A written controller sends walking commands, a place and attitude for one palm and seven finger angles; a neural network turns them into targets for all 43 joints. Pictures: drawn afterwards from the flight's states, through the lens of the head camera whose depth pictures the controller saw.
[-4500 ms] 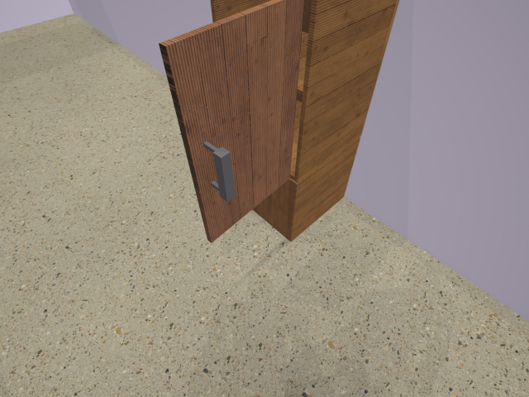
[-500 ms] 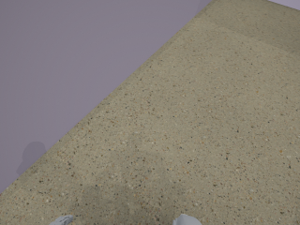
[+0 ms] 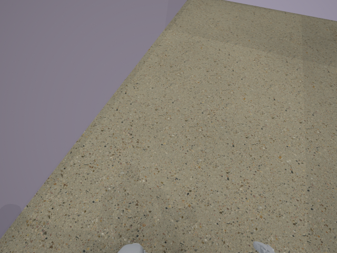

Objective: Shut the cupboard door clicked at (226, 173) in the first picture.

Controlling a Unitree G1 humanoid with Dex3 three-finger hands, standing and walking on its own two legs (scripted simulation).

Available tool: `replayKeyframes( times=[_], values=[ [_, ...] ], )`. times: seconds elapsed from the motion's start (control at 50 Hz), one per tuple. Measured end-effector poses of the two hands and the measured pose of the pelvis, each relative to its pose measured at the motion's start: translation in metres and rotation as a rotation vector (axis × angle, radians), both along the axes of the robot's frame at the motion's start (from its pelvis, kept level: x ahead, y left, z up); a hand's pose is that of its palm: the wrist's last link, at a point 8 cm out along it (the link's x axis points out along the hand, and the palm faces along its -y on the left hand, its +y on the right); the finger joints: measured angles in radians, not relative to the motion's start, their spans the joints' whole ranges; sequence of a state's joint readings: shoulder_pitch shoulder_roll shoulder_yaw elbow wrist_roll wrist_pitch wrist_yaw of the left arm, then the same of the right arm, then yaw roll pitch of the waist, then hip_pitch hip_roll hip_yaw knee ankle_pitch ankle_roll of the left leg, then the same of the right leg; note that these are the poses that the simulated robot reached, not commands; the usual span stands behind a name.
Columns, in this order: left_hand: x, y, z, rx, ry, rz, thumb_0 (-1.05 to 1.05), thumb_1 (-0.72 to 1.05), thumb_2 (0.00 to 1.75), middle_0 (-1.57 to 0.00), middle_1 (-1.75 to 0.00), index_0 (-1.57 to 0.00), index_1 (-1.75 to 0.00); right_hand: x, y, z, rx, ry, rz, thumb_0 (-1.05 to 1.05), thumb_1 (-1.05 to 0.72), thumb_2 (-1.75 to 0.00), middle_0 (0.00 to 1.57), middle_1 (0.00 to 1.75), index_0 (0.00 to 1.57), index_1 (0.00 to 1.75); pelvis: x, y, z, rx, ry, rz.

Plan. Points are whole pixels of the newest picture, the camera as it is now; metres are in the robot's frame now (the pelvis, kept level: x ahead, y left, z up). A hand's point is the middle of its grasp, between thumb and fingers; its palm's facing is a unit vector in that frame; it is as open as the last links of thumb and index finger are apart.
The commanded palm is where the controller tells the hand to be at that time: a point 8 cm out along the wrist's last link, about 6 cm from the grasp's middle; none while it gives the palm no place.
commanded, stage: walk around to get in front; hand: left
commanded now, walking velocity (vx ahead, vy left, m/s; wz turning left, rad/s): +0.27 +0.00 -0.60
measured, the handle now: out of the picture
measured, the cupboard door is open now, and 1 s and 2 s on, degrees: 94 94 94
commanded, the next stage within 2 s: walk to a spot facing it in 0.90 s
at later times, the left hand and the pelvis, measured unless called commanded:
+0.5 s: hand (149, 173) +0.37 +0.10 -0.18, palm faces -0.42 -0.89 -0.18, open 7.4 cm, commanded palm none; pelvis +0.17 -0.03 -0.02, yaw -20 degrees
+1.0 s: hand (172, 156) +0.43 +0.02 -0.16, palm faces -0.44 -0.86 -0.24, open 7.4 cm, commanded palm none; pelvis +0.38 -0.16 +0.00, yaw -34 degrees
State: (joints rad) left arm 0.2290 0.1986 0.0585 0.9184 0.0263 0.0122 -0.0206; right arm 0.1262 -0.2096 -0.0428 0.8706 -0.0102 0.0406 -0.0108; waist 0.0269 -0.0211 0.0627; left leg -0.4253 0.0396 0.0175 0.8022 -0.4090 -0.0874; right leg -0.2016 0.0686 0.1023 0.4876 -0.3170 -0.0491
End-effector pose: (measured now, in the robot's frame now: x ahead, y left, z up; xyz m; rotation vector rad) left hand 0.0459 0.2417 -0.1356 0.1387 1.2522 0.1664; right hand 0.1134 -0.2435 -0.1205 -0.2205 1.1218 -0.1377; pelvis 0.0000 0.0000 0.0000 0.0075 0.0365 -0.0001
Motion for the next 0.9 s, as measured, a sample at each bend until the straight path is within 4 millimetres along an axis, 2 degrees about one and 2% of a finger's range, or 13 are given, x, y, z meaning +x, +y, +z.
replayKeyframes(
  times=[0.06,0.12,0.2,0.28,0.36,0.44,0.5,0.54,0.56,0.6,0.7,0.8,0.9],
  values=[
    [0.008,0.016,-0.013,-0.015,0.030,-0.009,0.00,0.90,0.90,-0.20,-0.30,-0.20,-0.30,0.015,0.010,0.003,-0.020,-0.051,-0.009,0.01,-0.90,-0.90,0.20,0.30,0.20,0.30,0.017,0.014,-0.007,-0.011,0.006,-0.034],
    [0.027,0.029,-0.019,-0.018,0.075,-0.052,0.01,0.90,0.90,-0.20,-0.30,-0.20,-0.30,0.012,0.016,0.005,-0.042,-0.064,-0.042,0.00,-0.90,-0.90,0.20,0.30,0.20,0.30,0.033,0.023,-0.010,-0.019,0.004,-0.083],
    [0.075,0.037,-0.011,-0.017,0.074,-0.136,0.01,0.90,0.90,-0.20,-0.30,-0.20,-0.30,-0.016,0.019,0.011,-0.051,0.028,-0.124,0.00,-0.90,-0.90,0.20,0.30,0.20,0.30,0.058,0.025,0.001,-0.032,0.007,-0.140],
    [0.136,0.028,-0.005,-0.014,0.041,-0.213,0.01,0.91,0.90,-0.19,-0.30,-0.20,-0.30,-0.053,0.024,0.010,-0.038,0.163,-0.222,0.00,-0.90,-0.90,0.20,0.30,0.20,0.30,0.085,0.022,0.006,-0.046,0.012,-0.197],
    [0.204,-0.001,-0.005,-0.022,0.007,-0.314,0.01,0.91,0.90,-0.19,-0.30,-0.19,-0.30,-0.091,0.031,0.005,-0.002,0.301,-0.333,0.00,-0.90,-0.90,0.20,0.30,0.20,0.30,0.113,0.011,0.003,-0.047,0.011,-0.253],
    [0.281,-0.052,-0.009,-0.036,-0.046,-0.433,0.01,0.91,0.90,-0.19,-0.30,-0.19,-0.30,-0.120,0.037,-0.004,0.053,0.430,-0.444,0.00,-0.90,-0.90,0.20,0.30,0.20,0.30,0.144,-0.008,-0.007,-0.034,0.009,-0.306],
    [0.337,-0.097,-0.013,-0.040,-0.113,-0.509,0.01,0.91,0.90,-0.19,-0.30,-0.19,-0.30,-0.130,0.036,-0.015,0.103,0.512,-0.516,0.01,-0.90,-0.90,0.20,0.30,0.20,0.30,0.170,-0.032,-0.020,-0.021,0.002,-0.346],
    [0.365,-0.124,-0.016,-0.036,-0.173,-0.537,0.01,0.91,0.90,-0.19,-0.30,-0.19,-0.30,-0.125,0.028,-0.025,0.139,0.544,-0.553,0.01,-0.90,-0.90,0.20,0.30,0.20,0.30,0.187,-0.050,-0.030,-0.006,-0.011,-0.376],
    [0.374,-0.134,-0.015,-0.034,-0.190,-0.544,0.00,0.91,0.90,-0.19,-0.30,-0.19,-0.30,-0.117,0.021,-0.030,0.148,0.543,-0.570,0.01,-0.90,-0.90,0.20,0.30,0.20,0.30,0.193,-0.058,-0.031,-0.005,-0.017,-0.389],
    [0.384,-0.148,-0.011,-0.025,-0.186,-0.550,0.00,0.91,0.90,-0.19,-0.30,-0.20,-0.30,-0.087,0.001,-0.034,0.151,0.493,-0.589,0.01,-0.90,-0.90,0.20,0.30,0.20,0.30,0.206,-0.071,-0.027,-0.004,-0.032,-0.399],
    [0.386,-0.167,0.003,0.009,-0.086,-0.572,0.00,0.91,0.90,-0.19,-0.30,-0.20,-0.30,0.025,-0.066,-0.028,0.112,0.223,-0.582,0.01,-0.91,-0.90,0.20,0.30,0.20,0.30,0.239,-0.098,-0.006,0.017,-0.030,-0.463],
    [0.392,-0.168,0.015,0.056,-0.005,-0.551,0.00,0.93,0.90,-0.20,-0.30,-0.20,-0.30,0.131,-0.123,-0.015,0.082,-0.007,-0.556,0.01,-0.91,-0.90,0.20,0.30,0.19,0.30,0.279,-0.121,0.003,0.028,-0.017,-0.516],
    [0.399,-0.169,0.016,0.078,0.060,-0.507,0.00,0.92,0.90,-0.20,-0.30,-0.20,-0.30,0.213,-0.162,-0.008,0.068,-0.109,-0.521,0.00,-0.91,-0.90,0.20,0.30,0.19,0.30,0.325,-0.142,0.002,0.026,-0.011,-0.548]
  ],
)
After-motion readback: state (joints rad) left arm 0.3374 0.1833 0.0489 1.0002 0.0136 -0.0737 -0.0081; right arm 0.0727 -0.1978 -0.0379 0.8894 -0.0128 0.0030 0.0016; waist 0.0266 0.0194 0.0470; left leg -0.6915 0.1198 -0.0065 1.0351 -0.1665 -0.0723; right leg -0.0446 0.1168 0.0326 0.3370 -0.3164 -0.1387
